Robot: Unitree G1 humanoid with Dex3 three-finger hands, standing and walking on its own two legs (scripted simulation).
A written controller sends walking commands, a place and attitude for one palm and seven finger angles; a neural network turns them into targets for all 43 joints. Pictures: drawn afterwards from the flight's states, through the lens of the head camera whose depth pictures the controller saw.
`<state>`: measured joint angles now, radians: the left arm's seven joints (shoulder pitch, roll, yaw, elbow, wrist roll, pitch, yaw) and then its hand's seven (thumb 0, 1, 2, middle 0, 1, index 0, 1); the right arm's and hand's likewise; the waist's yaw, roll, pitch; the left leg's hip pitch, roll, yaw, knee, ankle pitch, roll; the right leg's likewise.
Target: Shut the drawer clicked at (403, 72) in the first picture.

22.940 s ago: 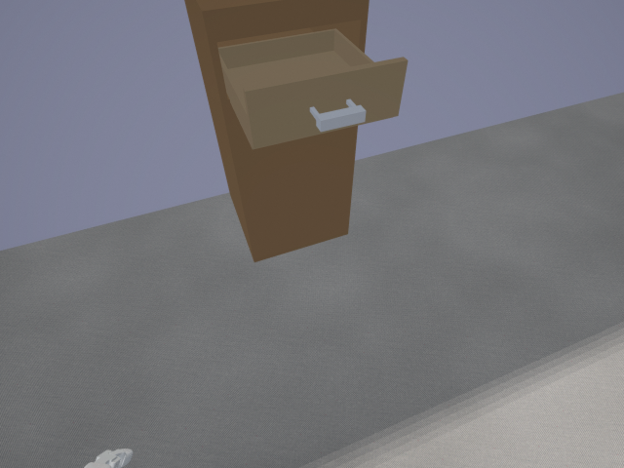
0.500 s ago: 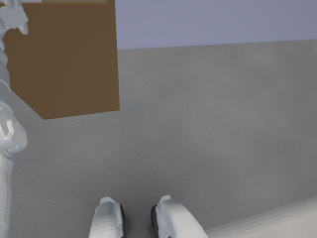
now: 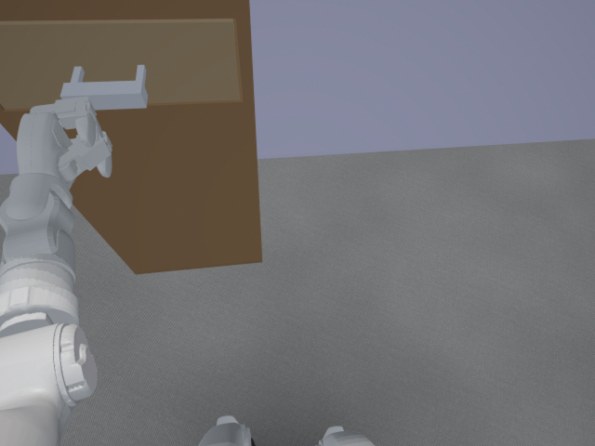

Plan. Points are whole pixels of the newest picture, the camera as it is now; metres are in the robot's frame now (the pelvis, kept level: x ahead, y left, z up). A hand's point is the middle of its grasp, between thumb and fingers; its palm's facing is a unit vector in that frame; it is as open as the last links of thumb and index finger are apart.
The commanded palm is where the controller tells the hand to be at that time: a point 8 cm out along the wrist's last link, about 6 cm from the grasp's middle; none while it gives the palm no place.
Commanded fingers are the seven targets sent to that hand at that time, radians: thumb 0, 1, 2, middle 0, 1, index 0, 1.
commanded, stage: draw the hand back to the body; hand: left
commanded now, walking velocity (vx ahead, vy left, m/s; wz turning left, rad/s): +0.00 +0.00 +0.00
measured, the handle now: (108, 84) +0.62 +0.24 +0.07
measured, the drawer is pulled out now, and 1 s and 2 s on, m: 0.00 0.00 0.00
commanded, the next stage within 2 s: step back with the hand held close in 1.14 s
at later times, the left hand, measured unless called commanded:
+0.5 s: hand (20, 273) +0.29 +0.23 +0.15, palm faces +0.30 -0.92 -0.24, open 3.2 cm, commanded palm +0.25 +0.27 +0.17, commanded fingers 0.00 0.90 0.90 -1.40 -1.60 -1.40 -1.60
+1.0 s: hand out of the picture +0.15 +0.23 +0.21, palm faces +0.43 -0.80 -0.42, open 3.2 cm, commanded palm +0.10 +0.27 +0.23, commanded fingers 0.00 0.90 0.90 -1.40 -1.60 -1.40 -1.60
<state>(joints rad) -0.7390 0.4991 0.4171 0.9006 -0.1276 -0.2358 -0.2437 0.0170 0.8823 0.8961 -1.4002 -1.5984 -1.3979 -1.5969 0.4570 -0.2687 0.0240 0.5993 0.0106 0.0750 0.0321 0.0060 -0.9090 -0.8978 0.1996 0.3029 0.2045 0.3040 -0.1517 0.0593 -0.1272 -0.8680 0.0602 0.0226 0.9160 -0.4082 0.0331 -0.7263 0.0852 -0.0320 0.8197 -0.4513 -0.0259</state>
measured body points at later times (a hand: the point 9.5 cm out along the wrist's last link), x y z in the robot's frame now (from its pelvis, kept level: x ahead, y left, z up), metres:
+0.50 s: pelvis -0.01 -0.01 +0.04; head -0.01 -0.03 +0.49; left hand +0.27 +0.28 +0.17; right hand +0.20 -0.23 -0.05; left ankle +0.01 +0.09 -0.69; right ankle -0.05 -0.11 -0.69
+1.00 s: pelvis -0.01 -0.02 +0.05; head -0.03 -0.05 +0.50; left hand +0.12 +0.27 +0.24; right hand +0.19 -0.22 -0.04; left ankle +0.01 +0.09 -0.69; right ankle -0.05 -0.11 -0.69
